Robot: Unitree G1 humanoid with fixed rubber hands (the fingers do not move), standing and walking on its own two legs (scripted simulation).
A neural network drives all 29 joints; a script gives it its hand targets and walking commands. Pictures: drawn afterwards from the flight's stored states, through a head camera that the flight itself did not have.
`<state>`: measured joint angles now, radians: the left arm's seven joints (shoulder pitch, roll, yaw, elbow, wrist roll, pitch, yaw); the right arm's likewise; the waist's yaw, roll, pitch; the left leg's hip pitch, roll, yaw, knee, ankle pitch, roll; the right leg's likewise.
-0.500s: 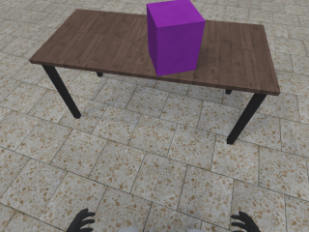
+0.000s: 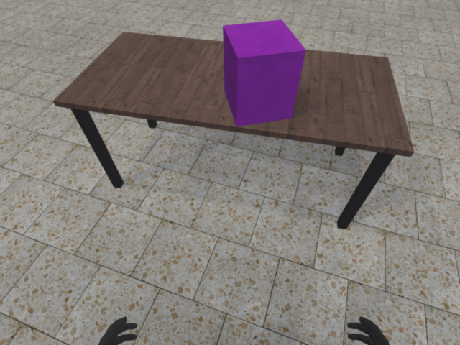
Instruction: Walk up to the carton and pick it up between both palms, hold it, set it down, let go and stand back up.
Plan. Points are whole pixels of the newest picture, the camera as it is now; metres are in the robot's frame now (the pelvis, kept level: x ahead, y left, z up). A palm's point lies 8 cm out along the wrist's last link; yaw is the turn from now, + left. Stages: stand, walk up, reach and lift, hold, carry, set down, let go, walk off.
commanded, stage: stand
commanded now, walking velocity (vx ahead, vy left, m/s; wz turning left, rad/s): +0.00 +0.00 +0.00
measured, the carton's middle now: (258, 74) +0.92 -0.07 -0.05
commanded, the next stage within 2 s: none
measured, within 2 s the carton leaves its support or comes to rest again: neither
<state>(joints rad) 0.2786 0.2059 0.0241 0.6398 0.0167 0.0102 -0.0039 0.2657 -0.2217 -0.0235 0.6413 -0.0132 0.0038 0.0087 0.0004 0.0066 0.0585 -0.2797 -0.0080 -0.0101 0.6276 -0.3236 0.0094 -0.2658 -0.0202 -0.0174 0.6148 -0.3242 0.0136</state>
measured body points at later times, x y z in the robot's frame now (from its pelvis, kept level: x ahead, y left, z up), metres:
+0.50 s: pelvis -0.01 +0.00 +0.00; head +0.01 +0.00 +0.45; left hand +0.08 +0.25 -0.11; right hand +0.11 -0.25 -0.11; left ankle +0.01 +0.11 -0.73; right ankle +0.00 -0.13 -0.73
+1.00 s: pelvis +0.00 +0.00 +0.00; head +0.01 +0.00 +0.45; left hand +0.08 +0.25 -0.12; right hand +0.10 -0.25 -0.11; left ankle +0.01 +0.11 -0.73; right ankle +0.00 -0.13 -0.73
